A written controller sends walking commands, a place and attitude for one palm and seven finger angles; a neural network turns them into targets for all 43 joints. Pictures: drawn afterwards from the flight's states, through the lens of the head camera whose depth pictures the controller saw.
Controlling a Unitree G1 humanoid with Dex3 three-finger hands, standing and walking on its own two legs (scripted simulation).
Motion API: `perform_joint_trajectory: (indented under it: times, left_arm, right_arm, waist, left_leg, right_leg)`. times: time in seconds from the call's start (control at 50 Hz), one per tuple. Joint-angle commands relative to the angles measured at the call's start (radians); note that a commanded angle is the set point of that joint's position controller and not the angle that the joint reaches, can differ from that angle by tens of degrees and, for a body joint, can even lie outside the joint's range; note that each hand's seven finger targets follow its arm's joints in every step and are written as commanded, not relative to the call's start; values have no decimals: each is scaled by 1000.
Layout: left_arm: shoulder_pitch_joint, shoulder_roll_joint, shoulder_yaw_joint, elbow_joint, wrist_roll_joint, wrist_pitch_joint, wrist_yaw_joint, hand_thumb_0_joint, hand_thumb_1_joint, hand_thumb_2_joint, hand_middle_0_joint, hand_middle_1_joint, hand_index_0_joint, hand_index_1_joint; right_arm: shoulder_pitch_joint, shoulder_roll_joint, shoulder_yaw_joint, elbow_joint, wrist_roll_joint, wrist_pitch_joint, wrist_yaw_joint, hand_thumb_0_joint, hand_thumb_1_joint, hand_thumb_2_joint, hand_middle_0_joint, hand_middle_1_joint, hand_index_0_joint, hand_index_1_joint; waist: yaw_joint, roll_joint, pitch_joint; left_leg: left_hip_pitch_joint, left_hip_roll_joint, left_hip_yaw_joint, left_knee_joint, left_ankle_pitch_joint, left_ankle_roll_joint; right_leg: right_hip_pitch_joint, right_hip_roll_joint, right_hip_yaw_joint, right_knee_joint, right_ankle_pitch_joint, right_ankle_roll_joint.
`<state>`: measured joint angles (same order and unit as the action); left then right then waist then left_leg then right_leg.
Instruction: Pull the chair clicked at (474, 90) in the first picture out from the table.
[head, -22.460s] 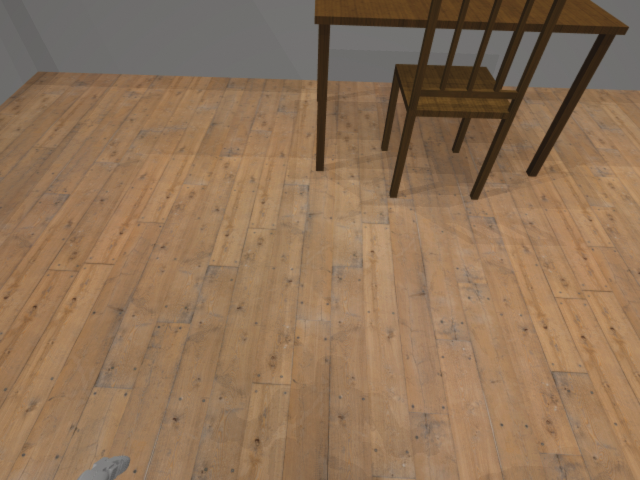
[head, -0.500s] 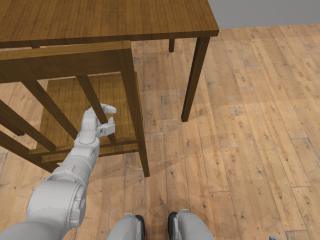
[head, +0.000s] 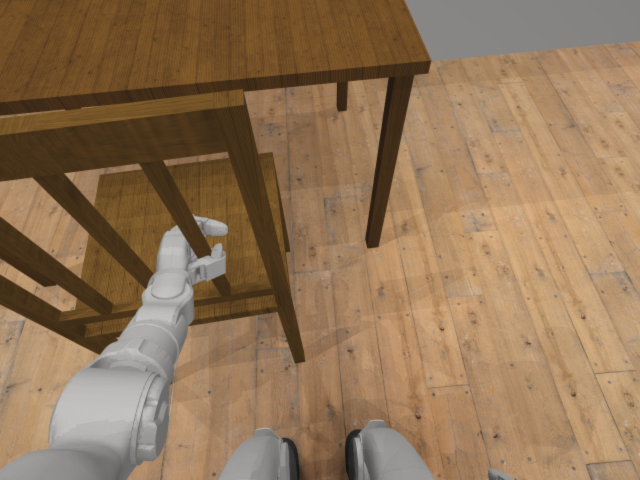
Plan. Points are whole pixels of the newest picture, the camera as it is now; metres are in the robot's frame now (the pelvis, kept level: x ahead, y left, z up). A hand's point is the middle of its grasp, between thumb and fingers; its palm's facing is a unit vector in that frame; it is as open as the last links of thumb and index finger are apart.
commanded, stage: step backward, pulling the chair out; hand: left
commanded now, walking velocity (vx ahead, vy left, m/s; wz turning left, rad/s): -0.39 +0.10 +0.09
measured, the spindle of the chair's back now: (121, 252) +0.42 +0.27 -0.01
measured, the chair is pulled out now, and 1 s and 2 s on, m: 0.18 0.18 0.18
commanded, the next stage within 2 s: none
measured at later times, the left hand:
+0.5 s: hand (217, 261) +0.41 +0.14 -0.04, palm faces +0.02 -0.98 -0.22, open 5.1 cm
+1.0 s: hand (217, 261) +0.41 +0.14 -0.04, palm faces +0.04 -0.97 -0.23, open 5.1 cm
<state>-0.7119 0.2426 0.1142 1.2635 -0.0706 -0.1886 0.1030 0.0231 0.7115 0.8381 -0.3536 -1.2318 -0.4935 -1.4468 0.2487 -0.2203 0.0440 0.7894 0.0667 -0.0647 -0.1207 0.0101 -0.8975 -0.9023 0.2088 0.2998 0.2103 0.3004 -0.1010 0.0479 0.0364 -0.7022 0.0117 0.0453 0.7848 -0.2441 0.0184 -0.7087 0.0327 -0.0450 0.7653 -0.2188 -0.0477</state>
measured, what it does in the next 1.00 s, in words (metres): stands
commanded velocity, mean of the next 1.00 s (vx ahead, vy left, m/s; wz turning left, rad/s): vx -0.38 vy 0.03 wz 0.06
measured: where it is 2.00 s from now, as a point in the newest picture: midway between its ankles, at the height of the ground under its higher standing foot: outside the picture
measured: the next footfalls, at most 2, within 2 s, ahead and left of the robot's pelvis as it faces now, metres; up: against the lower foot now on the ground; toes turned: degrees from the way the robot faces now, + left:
none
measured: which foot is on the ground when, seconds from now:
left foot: down 0.00-1.00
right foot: down 0.00-1.00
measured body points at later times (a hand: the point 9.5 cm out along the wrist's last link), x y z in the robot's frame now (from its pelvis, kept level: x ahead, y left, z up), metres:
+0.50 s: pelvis +0.00 +0.01 +0.01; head +0.09 +0.00 +0.45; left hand +0.41 +0.19 -0.02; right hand +0.07 -0.27 -0.12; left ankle +0.09 +0.11 -0.70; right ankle +0.10 -0.09 -0.70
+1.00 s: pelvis +0.00 +0.00 +0.00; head +0.09 -0.01 +0.44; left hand +0.41 +0.19 -0.02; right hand +0.05 -0.28 -0.12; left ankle +0.09 +0.11 -0.70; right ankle +0.10 -0.09 -0.70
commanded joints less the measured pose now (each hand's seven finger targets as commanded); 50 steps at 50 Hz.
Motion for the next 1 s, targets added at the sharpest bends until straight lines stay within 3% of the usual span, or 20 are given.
perform_joint_trajectory:
  times: [0.0, 0.06, 0.12, 0.24, 0.42, 0.58, 0.68, 0.8, 0.86, 0.92, 0.98]
  left_arm:
    - [-447, 287, 16, -223, 39, -83, 45, 0, 900, 900, -500, -1450, -500, -1450]
    - [-449, 279, 4, -225, 39, -76, 50, 0, 900, 900, -500, -1450, -500, -1450]
    - [-454, 259, -13, -225, 30, -75, 50, 0, 900, 900, -500, -1450, -500, -1450]
    - [-440, 234, -30, -239, 17, -83, 40, 0, 900, 900, -500, -1450, -500, -1450]
    - [-435, 227, -31, -237, 12, -95, 27, 0, 900, 900, -500, -1450, -500, -1450]
    - [-448, 246, -9, -239, 20, -104, 25, 0, 900, 900, -500, -1450, -500, -1450]
    - [-445, 273, 5, -227, 31, -103, 33, 0, 900, 900, -500, -1450, -500, -1450]
    - [-451, 281, -3, -224, 37, -96, 42, 0, 900, 900, -500, -1450, -500, -1450]
    - [-448, 274, -11, -225, 31, -92, 43, 0, 900, 900, -500, -1450, -500, -1450]
    - [-451, 257, -23, -230, 23, -94, 40, 0, 900, 900, -500, -1450, -500, -1450]
    - [-449, 244, -29, -241, 19, -99, 35, 0, 900, 900, -500, -1450, -500, -1450]
  right_arm:
    - [96, -184, -68, -75, 2, -35, -17, 0, -900, -900, 200, 300, 200, 300]
    - [99, -193, -66, -72, 9, -27, -15, 0, -900, -900, 200, 300, 200, 300]
    - [80, -201, -62, -82, 15, -20, -17, 0, -900, -900, 200, 300, 200, 300]
    - [73, -211, -67, -80, 14, -14, -26, 0, -900, -900, 200, 300, 200, 300]
    - [61, -207, -72, -88, 5, -17, -33, 0, -900, -900, 200, 300, 200, 300]
    - [58, -194, -68, -86, -1, -26, -32, 0, -900, -900, 200, 300, 200, 300]
    - [74, -186, -67, -82, 1, -25, -29, 0, -900, -900, 200, 300, 200, 300]
    - [90, -185, -64, -85, 11, -15, -21, 0, -900, -900, 200, 300, 200, 300]
    - [90, -194, -61, -88, 16, -12, -21, 0, -900, -900, 200, 300, 200, 300]
    - [71, -198, -57, -95, 17, -13, -25, 0, -900, -900, 200, 300, 200, 300]
    - [71, -199, -62, -88, 15, -12, -28, 0, -900, -900, 200, 300, 200, 300]
  waist:
    - [-12, -108, -502]
    - [-15, -80, -509]
    - [-13, -64, -489]
    - [3, 29, -481]
    - [-2, 36, -476]
    - [-1, 7, -488]
    - [-4, -60, -500]
    - [-16, -78, -494]
    - [-16, -54, -473]
    - [-11, -32, -466]
    - [-2, 12, -493]
  left_leg:
    - [211, 25, -81, -37, -111, -14]
    - [228, 26, -81, -58, -60, -14]
    - [222, 59, -116, -110, 0, 5]
    - [253, 98, -160, -165, 59, 19]
    - [269, 122, -180, -172, 53, 23]
    - [244, 129, -178, -154, 11, 26]
    - [202, 85, -134, -99, -19, 10]
    - [197, 41, -98, -63, -75, -5]
    - [208, 48, -109, -89, -78, 0]
    - [209, 71, -135, -133, -45, 14]
    - [233, 95, -157, -154, 13, 20]
  right_leg:
    - [238, -210, 251, -255, -87, 51]
    - [254, -206, 218, -235, -5, 66]
    - [248, -157, 169, -201, -10, 96]
    - [228, -102, 127, -167, -53, 86]
    - [173, -69, 104, -142, -93, 76]
    - [171, -71, 114, -123, -110, 75]
    - [202, -119, 160, -171, -98, 71]
    - [206, -179, 204, -227, -89, 72]
    - [196, -169, 184, -230, -112, 74]
    - [202, -130, 151, -203, -124, 86]
    - [219, -103, 130, -164, -89, 84]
